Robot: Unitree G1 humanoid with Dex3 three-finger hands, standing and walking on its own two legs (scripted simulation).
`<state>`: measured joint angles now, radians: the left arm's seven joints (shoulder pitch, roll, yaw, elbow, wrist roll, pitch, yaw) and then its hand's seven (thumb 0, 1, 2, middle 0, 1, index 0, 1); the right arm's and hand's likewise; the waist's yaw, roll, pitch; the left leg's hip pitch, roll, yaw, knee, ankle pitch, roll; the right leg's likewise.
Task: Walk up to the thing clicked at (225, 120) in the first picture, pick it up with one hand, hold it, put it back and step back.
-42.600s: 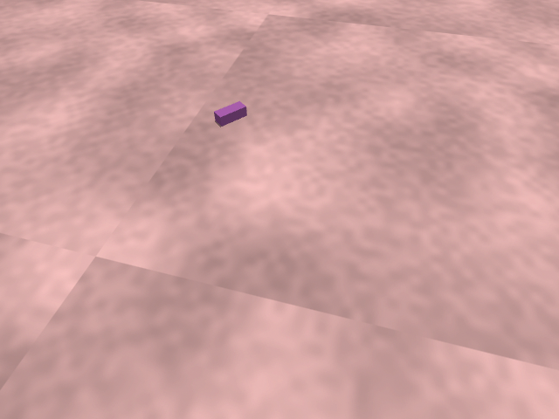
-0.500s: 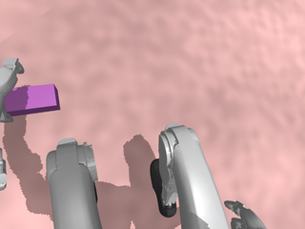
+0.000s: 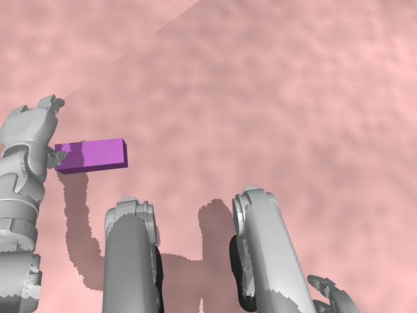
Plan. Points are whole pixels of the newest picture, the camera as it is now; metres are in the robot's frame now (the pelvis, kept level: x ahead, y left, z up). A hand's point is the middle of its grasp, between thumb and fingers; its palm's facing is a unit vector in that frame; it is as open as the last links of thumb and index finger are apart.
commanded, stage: home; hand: left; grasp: from above
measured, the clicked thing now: (93, 156) +0.47 +0.30 -0.37
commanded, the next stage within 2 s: none
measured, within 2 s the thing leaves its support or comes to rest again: neither
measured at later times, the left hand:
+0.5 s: hand (6, 237) +0.26 +0.23 +0.09, palm faces -0.04 -0.90 -0.44, open 7.4 cm
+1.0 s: hand out of the picture +0.22 +0.20 +0.27, palm faces +0.19 -0.96 -0.20, open 7.4 cm
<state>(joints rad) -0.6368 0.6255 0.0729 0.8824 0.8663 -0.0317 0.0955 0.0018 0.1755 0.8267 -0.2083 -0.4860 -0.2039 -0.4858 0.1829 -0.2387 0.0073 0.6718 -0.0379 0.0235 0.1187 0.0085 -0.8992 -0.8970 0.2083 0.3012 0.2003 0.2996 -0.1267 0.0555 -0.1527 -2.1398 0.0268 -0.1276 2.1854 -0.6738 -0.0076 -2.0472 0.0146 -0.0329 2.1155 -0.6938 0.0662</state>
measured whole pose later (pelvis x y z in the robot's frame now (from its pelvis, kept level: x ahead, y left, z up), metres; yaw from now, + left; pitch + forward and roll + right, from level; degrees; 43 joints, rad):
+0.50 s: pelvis +0.02 +0.00 +0.19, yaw +5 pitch +24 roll -5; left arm 0.07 0.35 0.02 0.19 0.17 0.29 0.06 0.01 0.89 0.89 -0.21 -0.31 -0.22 -0.30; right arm 0.08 -0.22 0.02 0.54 0.03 -0.08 -0.05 0.01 -0.90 -0.90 0.21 0.30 0.20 0.30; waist -0.05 0.02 -0.18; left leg -1.42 0.03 -0.10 1.58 -0.59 -0.02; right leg -1.34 -0.01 -0.05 1.52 -0.61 0.04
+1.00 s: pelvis +0.08 +0.00 +0.31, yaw +8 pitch +12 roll -3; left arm 0.52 0.22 0.04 -0.18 -0.07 0.48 0.05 0.01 0.91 0.90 -0.20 -0.30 -0.21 -0.30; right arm 0.31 -0.21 0.03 0.51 0.02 -0.20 -0.19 0.02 -0.90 -0.90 0.21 0.30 0.20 0.30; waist -0.05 0.06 -0.18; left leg -0.74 0.04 -0.07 1.04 -0.49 -0.02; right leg -0.66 -0.01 -0.05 0.95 -0.49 0.03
